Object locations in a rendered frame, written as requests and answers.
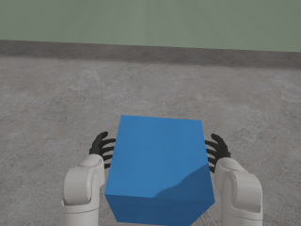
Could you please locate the robot left hand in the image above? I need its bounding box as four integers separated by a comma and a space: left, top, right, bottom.
89, 131, 116, 169

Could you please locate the robot left forearm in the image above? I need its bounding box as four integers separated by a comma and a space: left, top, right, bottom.
59, 153, 105, 226

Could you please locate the robot right forearm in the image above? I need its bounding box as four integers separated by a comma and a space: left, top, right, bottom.
214, 157, 263, 226

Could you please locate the carton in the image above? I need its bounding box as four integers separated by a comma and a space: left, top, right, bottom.
104, 115, 215, 226

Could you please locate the robot right hand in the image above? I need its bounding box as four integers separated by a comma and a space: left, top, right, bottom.
204, 134, 230, 173

